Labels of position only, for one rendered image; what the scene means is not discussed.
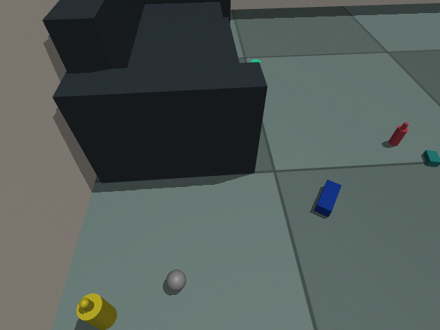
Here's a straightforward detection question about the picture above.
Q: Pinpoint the sofa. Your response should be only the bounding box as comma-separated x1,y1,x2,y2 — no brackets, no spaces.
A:
43,0,267,183

